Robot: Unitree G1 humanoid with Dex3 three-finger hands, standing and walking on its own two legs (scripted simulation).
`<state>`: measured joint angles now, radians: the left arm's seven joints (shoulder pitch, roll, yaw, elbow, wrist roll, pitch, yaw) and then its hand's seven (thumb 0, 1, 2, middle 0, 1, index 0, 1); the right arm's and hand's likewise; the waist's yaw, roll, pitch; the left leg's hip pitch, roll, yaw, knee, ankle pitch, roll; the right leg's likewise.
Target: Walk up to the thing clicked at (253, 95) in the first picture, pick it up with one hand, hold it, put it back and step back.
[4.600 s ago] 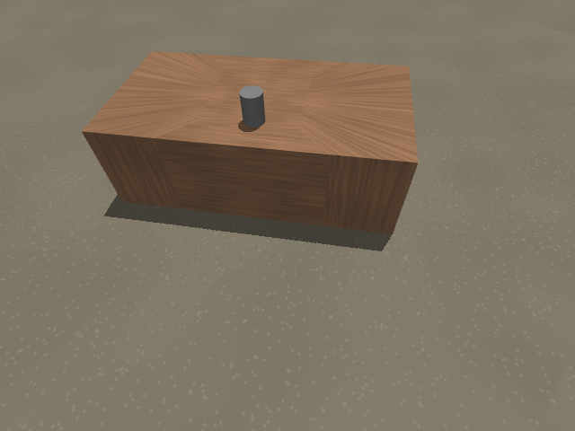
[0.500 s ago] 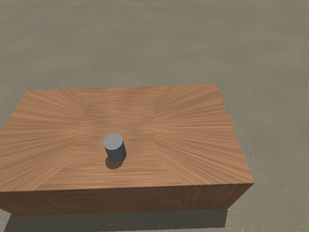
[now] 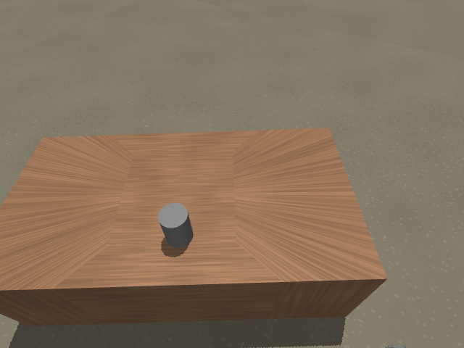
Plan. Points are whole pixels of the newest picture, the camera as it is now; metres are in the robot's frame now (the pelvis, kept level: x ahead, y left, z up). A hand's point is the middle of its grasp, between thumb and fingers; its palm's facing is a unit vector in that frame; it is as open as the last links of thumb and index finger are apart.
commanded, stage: stand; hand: left
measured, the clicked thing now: (176, 225) +0.52 +0.19 -0.30
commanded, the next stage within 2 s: none
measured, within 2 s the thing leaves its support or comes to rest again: neither
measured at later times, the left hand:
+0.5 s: hand out of the picture +0.08 +0.25 -0.15, palm faces -0.03 -0.94 -0.35, open 7.4 cm
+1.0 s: hand out of the picture +0.07 +0.25 -0.15, palm faces -0.02 -0.94 -0.35, open 7.4 cm
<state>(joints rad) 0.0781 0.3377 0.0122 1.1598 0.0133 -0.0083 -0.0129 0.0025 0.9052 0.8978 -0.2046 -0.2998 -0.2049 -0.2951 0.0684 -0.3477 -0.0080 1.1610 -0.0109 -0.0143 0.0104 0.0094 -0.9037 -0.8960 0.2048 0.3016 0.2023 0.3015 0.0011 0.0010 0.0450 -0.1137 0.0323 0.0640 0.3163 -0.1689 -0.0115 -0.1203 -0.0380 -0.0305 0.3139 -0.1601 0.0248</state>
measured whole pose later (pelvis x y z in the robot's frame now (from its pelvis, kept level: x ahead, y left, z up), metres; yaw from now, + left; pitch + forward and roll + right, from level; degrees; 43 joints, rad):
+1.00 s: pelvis +0.00 -0.01 +0.00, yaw +1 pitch -2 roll +0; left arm 0.11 0.35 -0.01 1.13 0.01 -0.01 -0.01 0.00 0.90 0.90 -0.21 -0.30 -0.21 -0.30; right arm 0.10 -0.35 -0.01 1.15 -0.01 0.00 0.02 0.01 -0.90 -0.90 0.20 0.30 0.20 0.30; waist 0.00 0.00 0.04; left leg -0.10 0.04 0.05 0.31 -0.17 -0.02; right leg -0.11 -0.03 -0.04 0.31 -0.17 0.02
